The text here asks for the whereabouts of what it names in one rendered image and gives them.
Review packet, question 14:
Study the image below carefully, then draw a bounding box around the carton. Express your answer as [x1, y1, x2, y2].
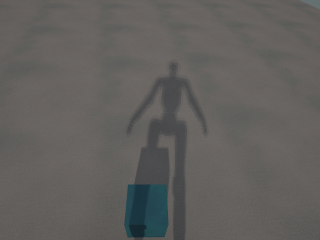
[124, 184, 169, 238]

